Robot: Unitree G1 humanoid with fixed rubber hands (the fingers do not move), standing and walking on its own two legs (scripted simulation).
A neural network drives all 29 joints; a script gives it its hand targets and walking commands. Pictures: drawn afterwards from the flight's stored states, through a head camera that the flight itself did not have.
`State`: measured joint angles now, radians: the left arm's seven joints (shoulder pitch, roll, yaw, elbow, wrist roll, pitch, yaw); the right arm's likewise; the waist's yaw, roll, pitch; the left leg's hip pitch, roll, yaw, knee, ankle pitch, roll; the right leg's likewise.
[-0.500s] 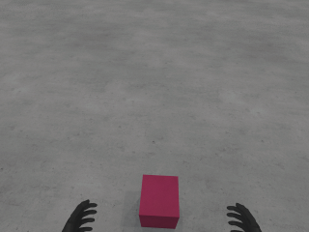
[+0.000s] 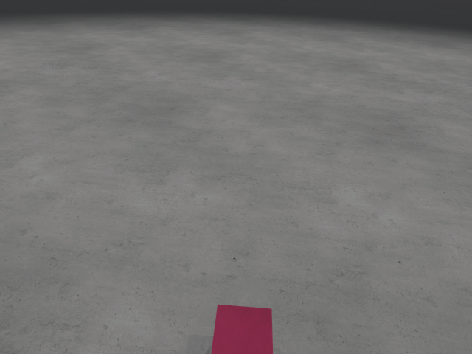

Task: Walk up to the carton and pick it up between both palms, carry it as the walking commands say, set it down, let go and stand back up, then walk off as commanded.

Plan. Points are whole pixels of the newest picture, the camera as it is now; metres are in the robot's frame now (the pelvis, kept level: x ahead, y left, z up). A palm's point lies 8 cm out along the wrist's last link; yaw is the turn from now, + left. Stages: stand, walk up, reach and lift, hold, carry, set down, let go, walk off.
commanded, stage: stand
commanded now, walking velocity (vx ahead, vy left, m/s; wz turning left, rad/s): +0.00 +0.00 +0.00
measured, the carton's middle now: (241, 352) +0.43 -0.01 -0.65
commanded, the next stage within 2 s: walk off in 1.42 s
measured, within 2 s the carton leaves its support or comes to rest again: neither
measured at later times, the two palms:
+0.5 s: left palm out of the picture +0.02 +0.29 -0.11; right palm out of the picture +0.05 -0.29 -0.10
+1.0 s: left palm out of the picture +0.02 +0.29 -0.11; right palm out of the picture +0.04 -0.30 -0.10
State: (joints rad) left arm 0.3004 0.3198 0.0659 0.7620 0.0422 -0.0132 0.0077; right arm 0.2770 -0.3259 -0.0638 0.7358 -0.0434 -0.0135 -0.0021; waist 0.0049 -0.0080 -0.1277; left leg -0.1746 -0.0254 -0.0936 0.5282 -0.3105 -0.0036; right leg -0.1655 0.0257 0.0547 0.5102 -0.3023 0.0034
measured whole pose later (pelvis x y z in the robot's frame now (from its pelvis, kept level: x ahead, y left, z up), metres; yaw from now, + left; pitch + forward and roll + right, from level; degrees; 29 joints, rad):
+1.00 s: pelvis -0.04 +0.00 +0.00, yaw +0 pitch -3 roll +0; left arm 0.24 0.34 0.02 1.01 0.01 -0.03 0.00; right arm 0.20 -0.35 -0.01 1.00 -0.02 -0.03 -0.01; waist 0.02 -0.01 -0.02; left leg -0.20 -0.02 -0.09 0.47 -0.22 -0.01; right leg -0.19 0.02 0.06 0.47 -0.22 0.00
